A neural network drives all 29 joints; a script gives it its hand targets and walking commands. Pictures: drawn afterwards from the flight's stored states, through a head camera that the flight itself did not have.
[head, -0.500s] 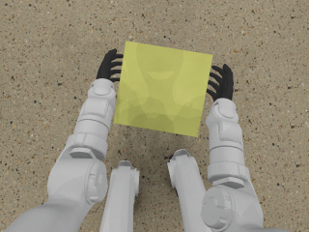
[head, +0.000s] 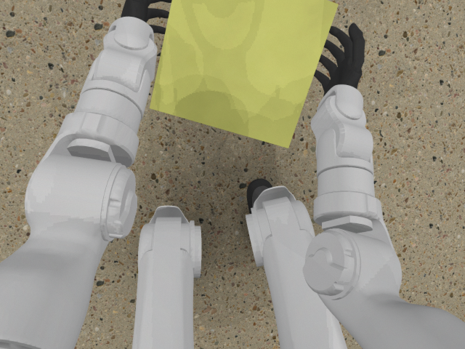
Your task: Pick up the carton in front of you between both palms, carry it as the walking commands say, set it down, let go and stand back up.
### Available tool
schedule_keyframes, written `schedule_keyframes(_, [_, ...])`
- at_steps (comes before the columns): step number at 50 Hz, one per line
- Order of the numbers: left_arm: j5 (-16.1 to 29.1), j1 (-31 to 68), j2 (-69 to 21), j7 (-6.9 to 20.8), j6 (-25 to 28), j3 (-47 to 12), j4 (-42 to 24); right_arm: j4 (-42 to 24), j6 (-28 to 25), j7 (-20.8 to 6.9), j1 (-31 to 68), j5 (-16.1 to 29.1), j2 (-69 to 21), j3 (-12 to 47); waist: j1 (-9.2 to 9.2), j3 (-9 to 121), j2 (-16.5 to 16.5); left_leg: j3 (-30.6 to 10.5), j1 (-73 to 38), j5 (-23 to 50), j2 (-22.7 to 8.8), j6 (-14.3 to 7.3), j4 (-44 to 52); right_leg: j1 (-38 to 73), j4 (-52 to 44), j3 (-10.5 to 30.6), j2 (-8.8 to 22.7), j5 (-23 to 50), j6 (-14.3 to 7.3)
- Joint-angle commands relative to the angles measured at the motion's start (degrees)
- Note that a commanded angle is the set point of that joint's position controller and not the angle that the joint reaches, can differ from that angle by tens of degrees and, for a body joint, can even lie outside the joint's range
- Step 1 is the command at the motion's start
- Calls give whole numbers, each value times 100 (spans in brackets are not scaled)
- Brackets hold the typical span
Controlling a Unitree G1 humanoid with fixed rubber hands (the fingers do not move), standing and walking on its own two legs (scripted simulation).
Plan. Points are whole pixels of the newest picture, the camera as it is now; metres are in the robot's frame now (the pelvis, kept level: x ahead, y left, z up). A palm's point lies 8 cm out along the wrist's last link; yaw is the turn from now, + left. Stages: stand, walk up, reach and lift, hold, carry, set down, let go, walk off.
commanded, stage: set down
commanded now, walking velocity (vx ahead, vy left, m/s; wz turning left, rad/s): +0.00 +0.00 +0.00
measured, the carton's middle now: (235, 67) +0.52 -0.07 -0.26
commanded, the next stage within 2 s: none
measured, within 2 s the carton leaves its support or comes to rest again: rests again in 0.68 s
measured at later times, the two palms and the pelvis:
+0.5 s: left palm (151, 24) +0.58 +0.05 -0.19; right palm (337, 81) +0.47 -0.22 -0.18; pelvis +0.01 +0.01 -0.03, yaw -2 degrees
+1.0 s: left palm (148, 25) +0.58 +0.06 -0.21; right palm (334, 72) +0.49 -0.23 -0.20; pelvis +0.02 +0.01 -0.04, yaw -2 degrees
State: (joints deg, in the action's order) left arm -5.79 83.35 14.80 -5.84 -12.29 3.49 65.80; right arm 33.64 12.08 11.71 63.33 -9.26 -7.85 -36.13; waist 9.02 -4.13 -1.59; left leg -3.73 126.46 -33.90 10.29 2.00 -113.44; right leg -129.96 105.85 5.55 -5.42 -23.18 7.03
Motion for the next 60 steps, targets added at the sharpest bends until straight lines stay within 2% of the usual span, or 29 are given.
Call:
schedule_keyframes(1, [586, 2720, -4609, 1281, 352, -1231, -667, 2, -129, -1291, 3907, 546, -3352, 2678, 408, 6702, -798, 496, -2484, 1207, -78, -211, 1149, 4559, -80, -1271, -100, 1596, -153])
schedule_keyframes(3, [680, 2869, -4525, 1278, 366, -1339, -634, 11, -156, -1286, 4033, 619, -3225, 2645, 471, 6679, -858, 478, -2488, 1278, -106, -211, 1010, 4515, 54, -1295, -68, 1678, -154])
schedule_keyframes(6, [814, 3174, -4443, 1252, 449, -1526, -871, 132, -178, -1306, 3974, 842, -3514, 2580, 467, 6748, -954, 454, -2575, 1448, -147, -245, 864, 4425, 233, -1313, -84, 1890, -158])
schedule_keyframes(8, [603, 2988, -4444, 1227, 391, -1424, -609, 278, -154, -1400, 4034, 900, -3518, 2423, 380, 6417, -1186, 403, -2642, 1725, -184, -255, 818, 4057, 342, -1293, -73, 2008, -134])
schedule_keyframes(11, [405, 2606, -4648, 1212, 355, -1244, -396, 371, -158, -1509, 4060, 873, -3381, 2295, 290, 6084, -1261, 341, -2647, 2028, -189, -244, 743, 3730, 425, -1301, -83, 2036, -129])
schedule_keyframes(20, [-34, 2299, -4329, 1244, 328, -747, 87, 854, -111, -1708, 3753, 352, -3022, 1630, 259, 5062, -999, 148, -2152, 1758, -219, -309, 798, 2927, 521, -1322, -47, 1498, -137])
schedule_keyframes(28, [-334, 2122, -3719, 1271, 280, -428, 309, 1146, -98, -1728, 3508, 128, -2594, 1222, 148, 4554, -863, 100, -1804, 1472, -287, -396, 787, 2617, 550, -1228, -31, 1178, -153])
schedule_keyframes(34, [-516, 1920, -3454, 1345, 234, -271, 448, 1385, -82, -1729, 3203, 3, -2400, 970, 76, 4238, -892, 79, -1602, 1491, -333, -435, 713, 2423, 583, -1149, -44, 1122, -175])
schedule_keyframes(53, [-763, 1271, -2944, 1440, 226, -168, 555, 1848, -178, -1756, 2427, -109, -1907, 556, -17, 3596, -984, -112, -1347, 1996, -473, -512, 472, 1760, 743, -970, -37, 1191, -211])
schedule_keyframes(60, [-683, 1440, -2333, 1363, 264, -291, 445, 2058, -234, -1673, 2063, -143, -1432, 286, 110, 3573, -924, -211, -1642, 1895, -571, -489, 442, 1691, 790, -1047, 39, 959, -147])
